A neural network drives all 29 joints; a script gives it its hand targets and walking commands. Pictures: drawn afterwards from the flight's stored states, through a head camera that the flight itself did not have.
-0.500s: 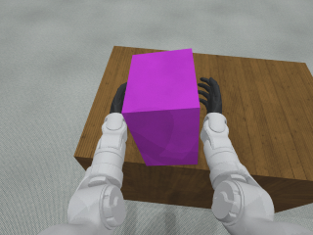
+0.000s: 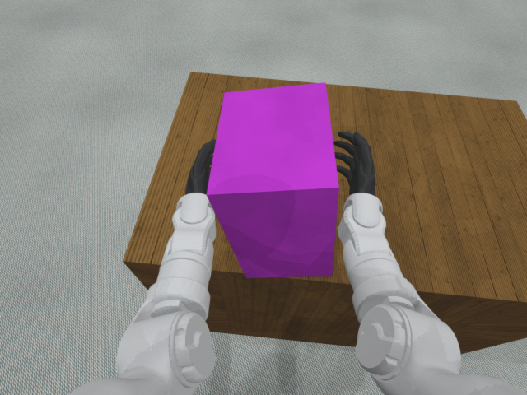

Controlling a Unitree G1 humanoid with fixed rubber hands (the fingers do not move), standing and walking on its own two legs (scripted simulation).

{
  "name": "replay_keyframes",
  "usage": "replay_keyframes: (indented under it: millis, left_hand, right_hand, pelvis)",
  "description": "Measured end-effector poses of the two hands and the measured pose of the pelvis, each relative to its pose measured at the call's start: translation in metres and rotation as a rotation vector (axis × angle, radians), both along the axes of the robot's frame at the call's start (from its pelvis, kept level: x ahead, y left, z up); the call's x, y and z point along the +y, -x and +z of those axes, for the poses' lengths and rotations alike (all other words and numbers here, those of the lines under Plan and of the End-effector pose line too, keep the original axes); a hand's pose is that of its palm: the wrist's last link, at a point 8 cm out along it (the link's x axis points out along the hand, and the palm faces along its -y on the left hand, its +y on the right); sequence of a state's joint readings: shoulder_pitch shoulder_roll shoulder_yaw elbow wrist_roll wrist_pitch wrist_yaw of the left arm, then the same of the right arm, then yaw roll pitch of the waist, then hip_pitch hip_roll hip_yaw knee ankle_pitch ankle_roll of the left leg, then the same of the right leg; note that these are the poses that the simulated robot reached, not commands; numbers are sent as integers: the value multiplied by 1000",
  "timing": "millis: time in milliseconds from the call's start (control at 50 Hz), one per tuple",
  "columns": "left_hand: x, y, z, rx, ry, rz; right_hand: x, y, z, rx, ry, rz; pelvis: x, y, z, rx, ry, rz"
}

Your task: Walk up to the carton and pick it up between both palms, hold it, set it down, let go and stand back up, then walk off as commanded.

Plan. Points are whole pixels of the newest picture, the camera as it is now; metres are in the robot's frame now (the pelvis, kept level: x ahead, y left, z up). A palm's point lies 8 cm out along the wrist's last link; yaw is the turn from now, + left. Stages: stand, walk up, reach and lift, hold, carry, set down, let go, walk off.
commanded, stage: set down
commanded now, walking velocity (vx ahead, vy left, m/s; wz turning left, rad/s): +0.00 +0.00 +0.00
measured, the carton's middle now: (281, 190) +0.42 -0.02 +0.01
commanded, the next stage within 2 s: none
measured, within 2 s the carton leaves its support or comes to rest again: rests again in 1.20 s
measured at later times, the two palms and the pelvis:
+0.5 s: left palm (201, 191) +0.40 +0.11 +0.04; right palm (361, 187) +0.39 -0.14 +0.06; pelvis +0.00 +0.00 +0.00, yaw +0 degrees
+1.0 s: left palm (204, 192) +0.40 +0.10 +0.04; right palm (364, 190) +0.39 -0.15 +0.05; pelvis +0.00 +0.00 +0.00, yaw +0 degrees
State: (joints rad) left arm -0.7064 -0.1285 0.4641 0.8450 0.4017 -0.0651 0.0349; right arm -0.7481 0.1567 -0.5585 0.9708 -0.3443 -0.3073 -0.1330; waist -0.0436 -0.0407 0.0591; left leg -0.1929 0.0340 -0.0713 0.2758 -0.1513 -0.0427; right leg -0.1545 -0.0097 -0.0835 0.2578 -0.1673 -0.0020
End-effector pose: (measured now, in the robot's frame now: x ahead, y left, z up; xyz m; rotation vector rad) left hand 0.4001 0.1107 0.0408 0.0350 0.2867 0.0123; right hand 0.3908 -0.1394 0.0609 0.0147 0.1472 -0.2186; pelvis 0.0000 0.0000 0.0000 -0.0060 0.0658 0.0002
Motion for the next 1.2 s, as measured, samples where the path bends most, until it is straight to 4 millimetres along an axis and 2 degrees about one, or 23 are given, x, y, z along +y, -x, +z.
replay_keyframes:
  millis: [1200]
  left_hand:
    - [-9, 1, -7, -21, 28, -30]
  right_hand:
    - [-12, 5, -10, 15, 10, -5]
  pelvis:
    - [0, -1, 0, 6, -1, -4]
